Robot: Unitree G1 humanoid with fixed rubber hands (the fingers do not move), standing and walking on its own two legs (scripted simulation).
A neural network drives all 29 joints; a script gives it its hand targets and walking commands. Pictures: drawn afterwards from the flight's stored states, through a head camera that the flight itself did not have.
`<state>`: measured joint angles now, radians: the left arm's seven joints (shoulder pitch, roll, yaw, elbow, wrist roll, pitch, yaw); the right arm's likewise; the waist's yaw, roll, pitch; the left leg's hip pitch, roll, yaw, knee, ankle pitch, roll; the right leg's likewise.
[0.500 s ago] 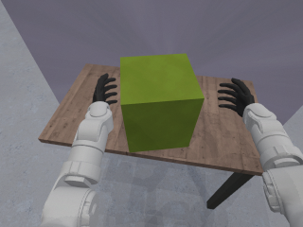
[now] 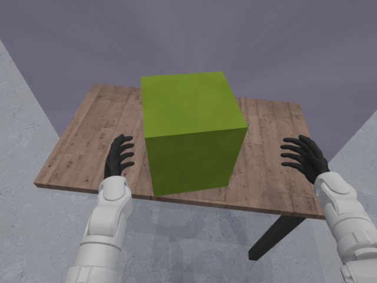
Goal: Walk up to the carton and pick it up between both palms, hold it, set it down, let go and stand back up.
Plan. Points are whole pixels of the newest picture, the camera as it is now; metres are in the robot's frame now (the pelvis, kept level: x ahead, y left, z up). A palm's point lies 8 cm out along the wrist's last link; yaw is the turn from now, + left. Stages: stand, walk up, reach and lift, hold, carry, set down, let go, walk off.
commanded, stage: set down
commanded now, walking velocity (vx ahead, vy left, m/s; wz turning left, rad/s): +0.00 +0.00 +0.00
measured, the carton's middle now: (187, 135) +0.48 +0.04 +0.01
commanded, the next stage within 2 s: none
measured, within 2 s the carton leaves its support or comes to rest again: neither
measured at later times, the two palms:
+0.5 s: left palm (117, 201) +0.27 +0.17 +0.02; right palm (313, 205) +0.31 -0.25 +0.01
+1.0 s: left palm (111, 227) +0.23 +0.18 -0.01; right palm (312, 239) +0.25 -0.25 -0.03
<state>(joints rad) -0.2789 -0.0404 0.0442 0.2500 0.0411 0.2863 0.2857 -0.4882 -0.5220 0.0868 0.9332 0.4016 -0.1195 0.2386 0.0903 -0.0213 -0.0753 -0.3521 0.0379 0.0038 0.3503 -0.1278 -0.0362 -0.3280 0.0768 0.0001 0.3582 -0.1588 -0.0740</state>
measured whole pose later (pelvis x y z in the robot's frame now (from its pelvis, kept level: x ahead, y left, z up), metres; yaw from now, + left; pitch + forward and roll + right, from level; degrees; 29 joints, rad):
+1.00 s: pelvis +0.01 +0.00 +0.00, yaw +0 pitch +2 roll +0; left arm 0.12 -0.02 -0.04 0.27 0.02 0.02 0.27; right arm -0.04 -0.40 0.10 0.81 0.31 -0.32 0.20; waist 0.05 -0.02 -0.02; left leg -0.25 0.03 -0.01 0.39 -0.17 -0.03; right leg -0.22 0.07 0.00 0.39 -0.20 -0.07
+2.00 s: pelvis +0.01 +0.03 +0.00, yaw -2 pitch -3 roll +0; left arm 0.18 0.17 -0.01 0.47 0.01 0.14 0.09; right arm 0.17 -0.24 -0.03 0.70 0.06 -0.13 0.09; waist 0.03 -0.02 0.06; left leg -0.12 0.00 0.04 0.36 -0.19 0.01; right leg -0.10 0.04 0.04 0.36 -0.20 -0.02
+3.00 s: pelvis +0.00 +0.04 -0.01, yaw -4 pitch +0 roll -1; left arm 0.32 0.22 0.03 0.79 0.03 0.01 0.00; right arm 0.41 -0.21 -0.04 0.77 -0.03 0.03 -0.01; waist -0.01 -0.05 -0.02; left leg -0.29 0.03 0.07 0.56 -0.28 0.02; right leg -0.26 0.06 0.06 0.51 -0.25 -0.02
